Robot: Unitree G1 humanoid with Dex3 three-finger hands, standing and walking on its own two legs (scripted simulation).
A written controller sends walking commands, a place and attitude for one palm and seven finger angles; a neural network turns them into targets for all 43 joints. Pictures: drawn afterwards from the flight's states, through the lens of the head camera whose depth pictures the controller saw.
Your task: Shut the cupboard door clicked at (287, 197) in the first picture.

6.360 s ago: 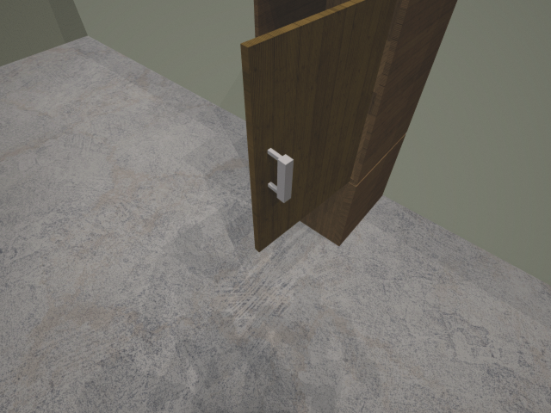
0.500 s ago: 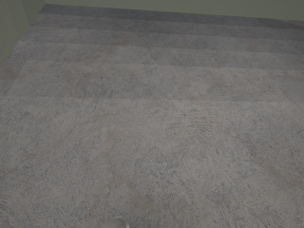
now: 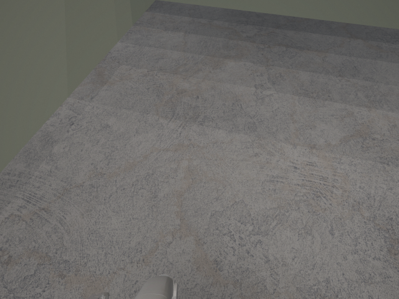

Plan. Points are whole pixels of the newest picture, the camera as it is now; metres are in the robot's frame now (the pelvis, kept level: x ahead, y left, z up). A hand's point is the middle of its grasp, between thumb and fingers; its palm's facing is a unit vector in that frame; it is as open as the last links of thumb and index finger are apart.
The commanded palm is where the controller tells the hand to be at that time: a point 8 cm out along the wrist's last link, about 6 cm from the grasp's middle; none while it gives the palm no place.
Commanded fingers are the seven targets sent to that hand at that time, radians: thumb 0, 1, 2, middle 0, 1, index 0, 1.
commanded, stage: walk to a spot facing it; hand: left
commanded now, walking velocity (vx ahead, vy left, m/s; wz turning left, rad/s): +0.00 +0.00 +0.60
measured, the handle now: out of the picture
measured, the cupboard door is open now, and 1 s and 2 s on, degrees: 83 83 83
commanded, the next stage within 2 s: none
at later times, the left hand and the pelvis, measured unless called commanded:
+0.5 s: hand out of the picture +0.06 +0.23 -0.16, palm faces +0.29 -0.92 -0.28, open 7.4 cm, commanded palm none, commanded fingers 0.00 0.90 0.90 -0.20 -0.30 -0.20 -0.30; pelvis +0.01 -0.01 -0.01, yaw +17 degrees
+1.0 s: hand out of the picture -0.08 +0.19 -0.19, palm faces +0.60 -0.76 -0.22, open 7.4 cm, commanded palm none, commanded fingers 0.00 0.90 0.90 -0.20 -0.30 -0.20 -0.30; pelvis +0.00 -0.01 -0.01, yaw +37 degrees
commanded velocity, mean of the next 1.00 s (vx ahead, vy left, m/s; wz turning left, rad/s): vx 0.00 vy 0.00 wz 0.60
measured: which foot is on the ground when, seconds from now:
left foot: up 0.00-0.16, down 0.18-0.52, up 0.54-0.90, down 0.92-1.00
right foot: down 0.00-0.18, up 0.20-0.52, down 0.54-0.92, up 0.94-1.00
